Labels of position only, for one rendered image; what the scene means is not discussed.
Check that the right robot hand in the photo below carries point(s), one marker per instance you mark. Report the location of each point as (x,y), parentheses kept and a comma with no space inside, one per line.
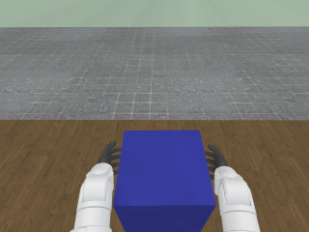
(218,159)

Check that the carton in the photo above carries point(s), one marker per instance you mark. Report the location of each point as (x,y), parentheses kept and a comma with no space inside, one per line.
(163,182)

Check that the left robot hand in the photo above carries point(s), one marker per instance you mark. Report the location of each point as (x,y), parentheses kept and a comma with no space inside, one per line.
(107,158)

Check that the robot right forearm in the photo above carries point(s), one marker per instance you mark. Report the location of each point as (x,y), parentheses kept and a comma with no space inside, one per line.
(236,205)

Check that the robot left forearm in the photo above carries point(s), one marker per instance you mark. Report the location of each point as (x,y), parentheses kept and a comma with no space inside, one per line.
(95,200)

